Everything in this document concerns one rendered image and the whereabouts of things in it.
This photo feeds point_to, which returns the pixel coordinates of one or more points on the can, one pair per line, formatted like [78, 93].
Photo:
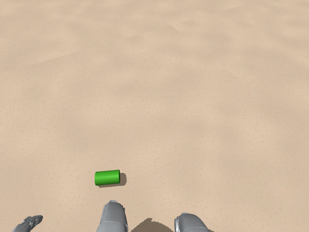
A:
[107, 177]

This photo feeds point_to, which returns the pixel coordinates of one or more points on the left robot hand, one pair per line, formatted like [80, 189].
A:
[28, 224]

